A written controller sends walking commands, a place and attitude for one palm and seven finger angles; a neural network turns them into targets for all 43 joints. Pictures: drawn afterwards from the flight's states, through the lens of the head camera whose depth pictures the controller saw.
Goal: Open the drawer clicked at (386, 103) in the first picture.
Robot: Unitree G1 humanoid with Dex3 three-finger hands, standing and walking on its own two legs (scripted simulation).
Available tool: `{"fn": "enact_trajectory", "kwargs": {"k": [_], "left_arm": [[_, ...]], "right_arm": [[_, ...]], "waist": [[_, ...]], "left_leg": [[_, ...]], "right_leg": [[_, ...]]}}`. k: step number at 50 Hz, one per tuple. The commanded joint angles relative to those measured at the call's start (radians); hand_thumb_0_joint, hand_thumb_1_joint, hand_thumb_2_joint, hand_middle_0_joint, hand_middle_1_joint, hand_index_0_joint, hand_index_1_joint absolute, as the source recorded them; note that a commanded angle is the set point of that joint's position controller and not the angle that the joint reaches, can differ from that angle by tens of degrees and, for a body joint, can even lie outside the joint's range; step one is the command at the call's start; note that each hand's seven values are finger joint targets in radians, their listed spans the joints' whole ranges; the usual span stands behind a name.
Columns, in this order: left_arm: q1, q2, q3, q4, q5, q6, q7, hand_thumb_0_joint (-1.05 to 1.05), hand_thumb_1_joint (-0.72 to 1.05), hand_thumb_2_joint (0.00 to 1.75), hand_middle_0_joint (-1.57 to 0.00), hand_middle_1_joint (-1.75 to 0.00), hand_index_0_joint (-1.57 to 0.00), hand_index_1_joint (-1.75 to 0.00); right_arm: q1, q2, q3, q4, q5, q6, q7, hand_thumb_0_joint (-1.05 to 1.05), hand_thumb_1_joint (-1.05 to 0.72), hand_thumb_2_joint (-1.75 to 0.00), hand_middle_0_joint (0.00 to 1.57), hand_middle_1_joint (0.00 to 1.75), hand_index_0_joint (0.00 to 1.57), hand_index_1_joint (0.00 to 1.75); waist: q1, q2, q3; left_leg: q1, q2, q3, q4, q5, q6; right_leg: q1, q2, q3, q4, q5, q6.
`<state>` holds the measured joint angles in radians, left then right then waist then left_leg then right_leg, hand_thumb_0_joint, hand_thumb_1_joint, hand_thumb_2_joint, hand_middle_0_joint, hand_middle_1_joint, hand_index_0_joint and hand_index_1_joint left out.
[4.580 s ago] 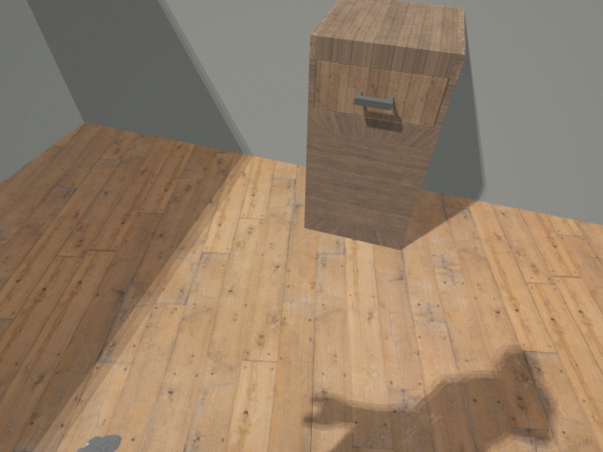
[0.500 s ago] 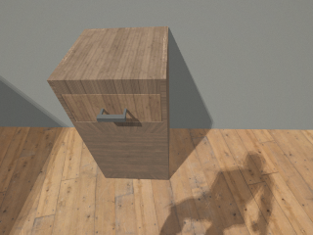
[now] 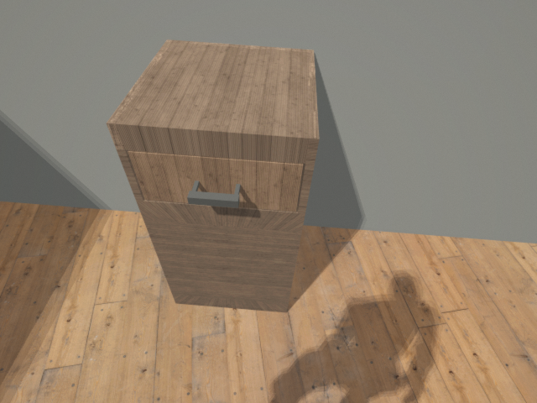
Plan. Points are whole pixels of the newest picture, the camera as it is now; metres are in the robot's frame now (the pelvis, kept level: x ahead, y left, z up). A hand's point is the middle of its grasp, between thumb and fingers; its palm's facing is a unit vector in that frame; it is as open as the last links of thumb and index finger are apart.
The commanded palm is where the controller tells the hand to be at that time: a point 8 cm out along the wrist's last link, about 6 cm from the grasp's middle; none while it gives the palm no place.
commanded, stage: come to a stop and stand still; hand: left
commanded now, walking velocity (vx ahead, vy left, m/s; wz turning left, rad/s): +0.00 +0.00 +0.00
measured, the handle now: (215, 192) +0.57 +0.17 -0.08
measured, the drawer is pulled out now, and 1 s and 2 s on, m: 0.00 0.00 0.00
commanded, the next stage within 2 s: look again from close up in 0.20 s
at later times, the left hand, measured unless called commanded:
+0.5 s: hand out of the picture +0.00 +0.17 -0.18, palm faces +0.02 -0.98 -0.20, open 7.4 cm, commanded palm none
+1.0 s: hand out of the picture -0.06 +0.14 -0.18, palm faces +0.06 -0.98 -0.16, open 7.4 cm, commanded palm none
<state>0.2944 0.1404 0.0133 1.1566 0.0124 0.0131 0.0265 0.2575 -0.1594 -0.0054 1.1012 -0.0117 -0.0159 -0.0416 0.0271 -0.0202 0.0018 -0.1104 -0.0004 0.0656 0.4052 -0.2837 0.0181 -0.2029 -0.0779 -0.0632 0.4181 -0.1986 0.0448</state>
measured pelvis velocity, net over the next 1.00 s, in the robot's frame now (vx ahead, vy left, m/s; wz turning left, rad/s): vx -0.03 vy -0.02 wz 0.00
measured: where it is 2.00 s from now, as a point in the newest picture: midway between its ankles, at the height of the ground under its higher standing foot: outside the picture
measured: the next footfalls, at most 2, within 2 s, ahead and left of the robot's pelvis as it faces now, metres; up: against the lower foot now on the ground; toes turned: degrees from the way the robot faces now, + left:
right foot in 1.62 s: +0.19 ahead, -0.15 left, +0.00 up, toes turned -4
left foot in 1.92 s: +0.10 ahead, +0.06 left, +0.00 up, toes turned +2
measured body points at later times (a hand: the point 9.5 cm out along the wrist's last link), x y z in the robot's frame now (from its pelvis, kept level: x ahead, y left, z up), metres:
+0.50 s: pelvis +0.00 +0.00 -0.01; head +0.00 -0.01 +0.44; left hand +0.00 +0.22 -0.17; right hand -0.01 -0.21 -0.17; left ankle -0.04 +0.10 -0.74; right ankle +0.01 -0.15 -0.74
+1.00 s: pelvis -0.03 -0.02 -0.01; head -0.04 -0.02 +0.44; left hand -0.06 +0.19 -0.17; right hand -0.07 -0.23 -0.17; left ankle -0.04 +0.10 -0.74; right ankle +0.01 -0.15 -0.74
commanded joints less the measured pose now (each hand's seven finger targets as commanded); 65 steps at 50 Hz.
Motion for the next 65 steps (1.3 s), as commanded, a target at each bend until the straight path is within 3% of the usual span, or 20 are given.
{"fn": "enact_trajectory", "kwargs": {"k": [1,14,15,16,18,19,21,27,31,34,43,46,49,56,58,60,61,63,64,65], "left_arm": [[0.054,0.081,0.006,-0.011,0.003,-0.017,0.007,0.0,0.9,0.9,-0.2,-0.3,-0.2,-0.3],[0.054,0.067,0.005,-0.006,-0.002,-0.018,0.012,0.0,0.9,0.9,-0.2,-0.3,-0.2,-0.3],[0.098,0.115,-0.005,0.005,0.007,-0.047,0.055,0.0,0.9,0.9,-0.2,-0.3,-0.2,-0.3],[0.081,0.146,-0.002,-0.008,0.006,-0.058,0.039,0.0,0.9,0.9,-0.2,-0.3,-0.2,-0.3],[0.08,0.097,-0.008,-0.032,-0.001,-0.053,0.029,0.0,0.9,0.9,-0.2,-0.3,-0.2,-0.3],[0.06,0.093,-0.01,-0.041,-0.002,-0.049,0.025,0.0,0.9,0.9,-0.2,-0.3,-0.2,-0.3],[0.047,0.094,-0.009,-0.057,-0.001,-0.038,0.02,0.0,0.9,0.9,-0.2,-0.3,-0.2,-0.3],[0.052,0.079,-0.011,-0.066,0.002,-0.028,0.013,0.0,0.9,0.9,-0.2,-0.3,-0.2,-0.3],[0.065,0.084,-0.008,-0.076,0.001,-0.026,0.011,0.0,0.9,0.9,-0.2,-0.3,-0.2,-0.3],[0.07,0.082,-0.003,-0.085,0.002,-0.027,0.009,0.0,0.9,0.9,-0.2,-0.3,-0.2,-0.3],[0.102,0.064,0.003,-0.092,0.004,-0.028,0.007,0.0,0.9,0.9,-0.2,-0.3,-0.2,-0.3],[0.116,0.064,0.012,-0.091,0.012,-0.022,0.002,0.0,0.9,0.9,-0.2,-0.3,-0.2,-0.3],[0.14,0.053,0.02,-0.101,0.02,-0.019,-0.006,0.0,0.9,0.9,-0.2,-0.3,-0.2,-0.3],[0.195,0.047,0.039,-0.1,0.013,-0.035,-0.018,0.0,0.9,0.9,-0.2,-0.3,-0.2,-0.3],[0.226,0.068,0.046,-0.09,0.011,-0.044,-0.015,0.0,0.9,0.9,-0.2,-0.3,-0.2,-0.3],[0.277,0.101,0.058,-0.074,0.009,-0.056,-0.006,0.0,0.9,0.9,-0.2,-0.3,-0.2,-0.3],[0.275,0.107,0.06,-0.075,0.011,-0.056,-0.001,0.0,0.9,0.9,-0.2,-0.3,-0.2,-0.3],[0.227,0.096,0.057,-0.086,0.016,-0.061,0.002,0.0,0.9,0.9,-0.2,-0.3,-0.2,-0.3],[0.177,0.09,0.052,-0.094,0.015,-0.058,0.001,0.0,0.9,0.9,-0.2,-0.3,-0.2,-0.3],[0.149,0.056,0.044,-0.102,0.011,-0.053,-0.003,0.0,0.9,0.9,-0.2,-0.3,-0.2,-0.3]], "right_arm": [[0.083,-0.096,-0.01,-0.004,0.005,-0.013,-0.004,0.0,-0.9,-0.9,0.2,0.3,0.2,0.3],[0.127,-0.063,-0.006,0.033,0.004,-0.015,-0.009,0.0,-0.9,-0.9,0.2,0.3,0.2,0.3],[0.039,-0.111,-0.007,-0.047,0.016,-0.029,0.01,0.0,-0.9,-0.9,0.2,0.3,0.2,0.3],[0.063,-0.092,-0.002,-0.07,0.013,-0.02,0.016,0.0,-0.9,-0.9,0.2,0.3,0.2,0.3],[0.156,-0.05,-0.003,-0.05,0.0,-0.025,0.009,0.0,-0.9,-0.9,0.2,0.3,0.2,0.3],[0.161,-0.06,-0.002,-0.046,0.001,-0.023,0.007,0.0,-0.9,-0.9,0.2,0.3,0.2,0.3],[0.155,-0.069,-0.002,-0.054,0.0,-0.019,0.008,0.0,-0.9,-0.9,0.2,0.3,0.2,0.3],[0.14,-0.064,0.0,-0.056,-0.001,-0.007,0.012,0.0,-0.9,-0.9,0.2,0.3,0.2,0.3],[0.141,-0.067,0.001,-0.054,0.0,-0.006,0.013,0.0,-0.9,-0.9,0.2,0.3,0.2,0.3],[0.145,-0.069,0.0,-0.056,-0.001,-0.004,0.014,0.0,-0.9,-0.9,0.2,0.3,0.2,0.3],[0.156,-0.062,-0.001,-0.046,-0.003,-0.004,0.014,0.0,-0.9,-0.9,0.2,0.3,0.2,0.3],[0.178,-0.076,-0.009,-0.04,-0.01,0.005,0.016,0.0,-0.9,-0.9,0.2,0.3,0.2,0.3],[0.168,-0.085,-0.02,-0.051,-0.017,0.012,0.019,0.0,-0.9,-0.9,0.2,0.3,0.2,0.3],[0.185,-0.048,-0.022,-0.062,-0.017,-0.002,0.018,0.0,-0.9,-0.9,0.2,0.3,0.2,0.3],[0.178,-0.018,-0.015,-0.067,-0.015,-0.012,0.021,0.0,-0.9,-0.9,0.2,0.3,0.2,0.3],[0.154,0.006,-0.012,-0.081,-0.011,-0.023,0.025,0.0,-0.9,-0.9,0.2,0.3,0.2,0.3],[0.142,0.001,-0.011,-0.089,-0.01,-0.022,0.026,0.0,-0.9,-0.9,0.2,0.3,0.2,0.3],[0.138,0.006,-0.008,-0.085,-0.009,-0.029,0.033,0.0,-0.9,-0.9,0.2,0.3,0.2,0.3],[0.194,0.011,-0.005,-0.063,-0.007,-0.034,0.034,0.0,-0.9,-0.9,0.2,0.3,0.2,0.3],[0.257,0.006,-0.003,-0.03,-0.007,-0.041,0.031,0.0,-0.9,-0.9,0.2,0.3,0.2,0.3]], "waist": [[-0.014,0.035,0.045],[-0.014,0.027,0.068],[0.003,0.014,0.091],[-0.036,-0.008,0.068],[-0.041,-0.014,-0.091],[-0.042,-0.007,-0.105],[-0.039,0.036,-0.062],[-0.033,0.024,0.141],[-0.031,0.038,0.145],[-0.031,0.002,0.135],[-0.026,0.032,0.117],[-0.03,0.018,0.127],[-0.018,0.045,0.174],[-0.016,-0.006,0.161],[-0.001,-0.106,0.147],[0.009,-0.194,0.101],[0.007,-0.175,0.111],[-0.021,-0.135,0.12],[-0.061,-0.112,0.108],[-0.079,-0.003,0.101]], "left_leg": [[-0.051,0.132,-0.084,-0.096,0.31,0.006],[-0.055,0.124,-0.068,-0.092,0.311,0.004],[-0.14,0.135,-0.046,0.102,0.45,-0.025],[-0.14,0.098,-0.03,0.068,0.373,-0.024],[-0.095,0.091,-0.056,0.056,0.262,0.005],[-0.086,0.099,-0.068,0.056,0.299,0.009],[-0.098,0.11,-0.074,0.049,0.294,0.012],[-0.202,0.099,-0.084,-0.015,0.108,0.013],[-0.207,0.095,-0.09,-0.042,0.039,0.015],[-0.21,0.088,-0.087,-0.047,-0.011,0.015],[-0.225,0.09,-0.097,-0.076,-0.091,0.018],[-0.242,0.097,-0.112,-0.091,-0.287,0.03],[-0.311,0.11,-0.135,-0.109,-0.407,0.049],[-0.322,0.066,-0.101,0.018,-0.332,0.059],[-0.366,0.016,-0.04,0.148,-0.236,0.048],[-0.395,-0.005,0.021,0.334,-0.162,0.041],[-0.398,0.01,0.009,0.375,-0.191,0.041],[-0.332,0.029,-0.001,0.29,-0.175,0.044],[-0.186,0.027,0.009,0.153,-0.113,0.042],[-0.053,0.032,-0.024,0.037,-0.057,0.039]], "right_leg": [[0.043,-0.039,0.032,-0.035,0.157,-0.033],[0.072,-0.039,0.032,-0.034,0.19,-0.04],[0.033,-0.085,0.096,0.024,0.478,-0.058],[0.072,-0.093,0.034,0.064,0.568,-0.065],[0.124,-0.074,0.048,0.107,0.439,-0.071],[0.125,-0.062,0.036,0.102,0.358,-0.07],[0.083,-0.041,0.032,0.088,0.2,-0.07],[-0.012,-0.03,0.045,0.031,0.058,-0.068],[-0.012,-0.025,0.055,0.014,0.019,-0.067],[-0.01,-0.027,0.062,-0.003,-0.017,-0.066],[-0.008,-0.026,0.064,-0.019,-0.065,-0.067],[-0.047,-0.007,0.05,0.001,-0.269,-0.071],[-0.075,0.015,0.038,0.03,-0.345,-0.076],[-0.079,-0.009,0.135,0.008,-0.394,-0.122],[-0.021,-0.067,0.237,-0.062,-0.427,-0.156],[0.042,-0.179,0.374,-0.169,-0.406,-0.213],[0.016,-0.204,0.403,-0.196,-0.429,-0.237],[-0.036,-0.19,0.329,-0.149,-0.304,-0.238],[-0.123,-0.152,0.229,-0.07,-0.252,-0.208],[-0.214,-0.074,0.127,0.042,-0.233,-0.169]]}}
